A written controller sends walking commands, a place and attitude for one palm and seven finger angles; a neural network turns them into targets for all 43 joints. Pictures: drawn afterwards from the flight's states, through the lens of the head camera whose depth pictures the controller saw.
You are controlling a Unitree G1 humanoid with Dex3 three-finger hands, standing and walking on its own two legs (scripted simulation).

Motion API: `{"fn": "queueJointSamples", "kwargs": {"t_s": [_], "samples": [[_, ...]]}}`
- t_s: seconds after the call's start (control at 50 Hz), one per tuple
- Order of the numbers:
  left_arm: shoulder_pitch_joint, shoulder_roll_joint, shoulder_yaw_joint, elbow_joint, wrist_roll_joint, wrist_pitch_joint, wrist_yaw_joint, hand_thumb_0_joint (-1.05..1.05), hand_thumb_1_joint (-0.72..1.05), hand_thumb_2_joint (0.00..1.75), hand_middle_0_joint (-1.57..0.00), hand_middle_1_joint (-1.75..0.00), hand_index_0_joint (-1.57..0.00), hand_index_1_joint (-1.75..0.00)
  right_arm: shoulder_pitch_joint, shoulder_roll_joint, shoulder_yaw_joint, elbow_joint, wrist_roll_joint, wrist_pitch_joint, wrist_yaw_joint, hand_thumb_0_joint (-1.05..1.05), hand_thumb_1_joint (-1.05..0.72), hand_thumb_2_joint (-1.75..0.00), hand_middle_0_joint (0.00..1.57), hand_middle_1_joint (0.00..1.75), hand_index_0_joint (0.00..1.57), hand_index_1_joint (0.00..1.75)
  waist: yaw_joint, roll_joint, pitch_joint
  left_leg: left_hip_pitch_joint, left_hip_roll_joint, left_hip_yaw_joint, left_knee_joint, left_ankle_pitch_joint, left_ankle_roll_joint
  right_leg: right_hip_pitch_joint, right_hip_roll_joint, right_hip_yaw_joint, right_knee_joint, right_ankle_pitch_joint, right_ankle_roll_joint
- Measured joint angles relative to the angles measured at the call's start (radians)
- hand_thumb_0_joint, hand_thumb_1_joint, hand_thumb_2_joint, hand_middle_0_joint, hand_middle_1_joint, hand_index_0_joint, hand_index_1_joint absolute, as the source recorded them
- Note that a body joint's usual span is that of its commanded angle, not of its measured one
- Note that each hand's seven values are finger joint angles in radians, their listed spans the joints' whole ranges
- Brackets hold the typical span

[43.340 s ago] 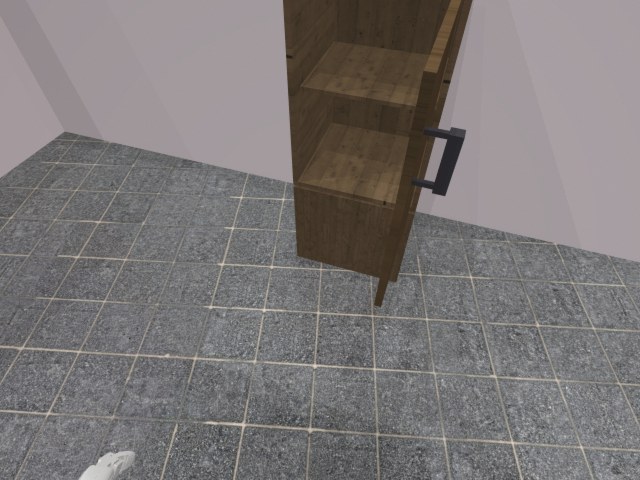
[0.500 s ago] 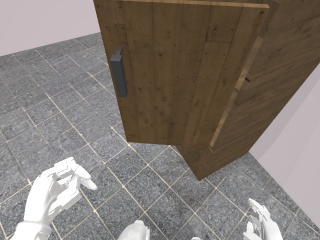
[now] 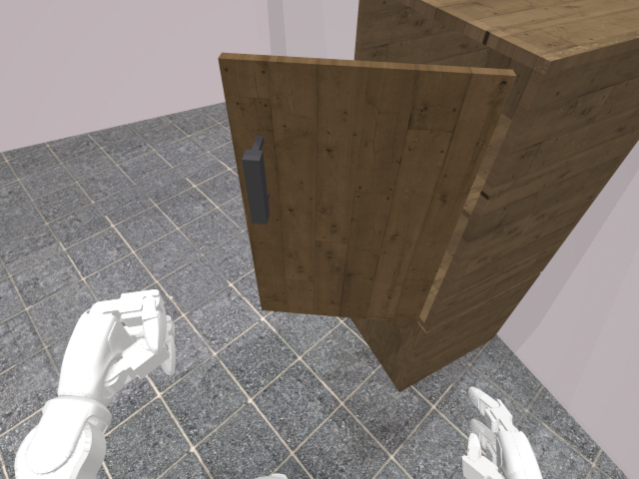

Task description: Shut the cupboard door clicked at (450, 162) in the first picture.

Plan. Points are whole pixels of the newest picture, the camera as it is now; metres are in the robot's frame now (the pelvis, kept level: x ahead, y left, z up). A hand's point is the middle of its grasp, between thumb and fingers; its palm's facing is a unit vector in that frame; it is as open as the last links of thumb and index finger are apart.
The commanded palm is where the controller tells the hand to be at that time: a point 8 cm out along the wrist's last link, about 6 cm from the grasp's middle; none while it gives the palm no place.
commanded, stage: raise the hand and make a fist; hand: left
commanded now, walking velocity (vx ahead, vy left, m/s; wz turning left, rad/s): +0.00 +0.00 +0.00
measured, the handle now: (259, 180) +0.51 +0.14 +0.10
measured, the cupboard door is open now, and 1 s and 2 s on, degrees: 57 57 57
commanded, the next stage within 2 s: bring the fist close to the handle in 0.42 s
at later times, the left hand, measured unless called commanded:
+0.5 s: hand (198, 348) +0.23 +0.15 +0.10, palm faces -0.01 -1.00 -0.05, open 3.1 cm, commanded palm +0.21 +0.21 +0.10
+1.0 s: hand (224, 279) +0.32 +0.15 +0.10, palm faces +0.01 -1.00 -0.03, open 3.1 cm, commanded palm +0.29 +0.19 +0.10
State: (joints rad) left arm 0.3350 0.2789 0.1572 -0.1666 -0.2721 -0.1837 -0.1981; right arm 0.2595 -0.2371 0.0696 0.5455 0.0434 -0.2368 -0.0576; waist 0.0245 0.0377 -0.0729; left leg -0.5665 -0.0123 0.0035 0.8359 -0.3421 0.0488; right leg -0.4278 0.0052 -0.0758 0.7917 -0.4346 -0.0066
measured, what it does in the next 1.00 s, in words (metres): stands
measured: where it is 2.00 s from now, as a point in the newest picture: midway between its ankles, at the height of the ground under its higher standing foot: outside the picture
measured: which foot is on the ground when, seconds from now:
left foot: down 0.00-1.00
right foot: down 0.00-1.00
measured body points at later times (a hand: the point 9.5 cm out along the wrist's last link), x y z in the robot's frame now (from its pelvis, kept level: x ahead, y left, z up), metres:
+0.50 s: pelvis +0.00 -0.03 +0.01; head +0.00 -0.05 +0.46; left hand +0.22 +0.21 +0.11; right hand +0.18 -0.26 -0.06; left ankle +0.05 +0.08 -0.70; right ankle -0.02 -0.12 -0.70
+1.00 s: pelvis +0.01 -0.03 +0.01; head +0.03 -0.04 +0.46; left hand +0.31 +0.20 +0.11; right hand +0.17 -0.27 -0.08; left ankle +0.05 +0.08 -0.70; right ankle -0.02 -0.12 -0.70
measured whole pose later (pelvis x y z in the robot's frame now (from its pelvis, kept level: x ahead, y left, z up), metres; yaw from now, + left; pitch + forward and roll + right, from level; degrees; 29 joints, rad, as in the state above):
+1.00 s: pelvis +0.01 -0.03 +0.01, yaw -1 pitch +5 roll +0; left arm 0.01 0.25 0.17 0.16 -0.26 -0.17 -0.17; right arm 0.26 -0.26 0.03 0.62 0.05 -0.21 -0.05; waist -0.01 0.03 -0.07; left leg -0.51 0.00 0.03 0.74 -0.32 0.02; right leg -0.41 0.02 -0.05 0.75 -0.43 -0.04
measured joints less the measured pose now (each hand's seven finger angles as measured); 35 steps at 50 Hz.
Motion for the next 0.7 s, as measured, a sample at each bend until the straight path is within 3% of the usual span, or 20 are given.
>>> {"fn": "queueJointSamples", "kwargs": {"t_s": [0.2,0.38,0.56,0.7], "samples": [[-0.007,-0.017,-0.001,0.067,-0.018,0.076,-0.031,0.02,0.90,0.90,-1.30,-1.50,-1.30,-1.49,0.015,-0.017,-0.015,0.026,0.010,-0.006,-0.004,0.02,-0.90,-0.90,0.20,0.30,0.21,0.30,-0.016,0.014,-0.004,0.054,0.004,0.006,-0.064,0.025,-0.012,0.040,0.005,0.008,-0.046,0.019,-0.010],[-0.013,-0.024,0.013,0.060,-0.010,-0.028,-0.001,0.02,0.90,0.90,-1.30,-1.50,-1.30,-1.50,0.006,-0.019,-0.028,0.046,0.005,-0.025,0.005,0.02,-0.90,-0.90,0.20,0.30,0.20,0.30,-0.009,0.004,0.001,0.052,0.011,-0.003,-0.059,0.024,-0.030,0.034,0.012,-0.001,-0.027,0.007,-0.028],[0.001,-0.029,-0.004,0.102,-0.024,0.013,-0.045,0.02,0.90,0.90,-1.30,-1.50,-1.30,-1.50,-0.002,-0.020,-0.031,0.040,0.010,-0.019,0.001,0.02,-0.90,-0.90,0.20,0.30,0.20,0.30,-0.012,0.017,-0.014,0.060,0.016,-0.003,-0.068,0.023,-0.040,0.037,0.017,0.001,-0.029,0.002,-0.035],[-0.114,-0.025,0.020,0.166,-0.014,-0.034,-0.017,0.02,0.89,0.90,-1.30,-1.50,-1.30,-1.50,-0.016,-0.023,-0.033,0.065,0.009,-0.021,-0.003,0.02,-0.90,-0.90,0.20,0.30,0.20,0.30,-0.008,0.009,0.005,0.048,0.016,-0.012,-0.056,0.020,-0.044,0.029,0.018,-0.009,-0.017,-0.004,-0.040]]}}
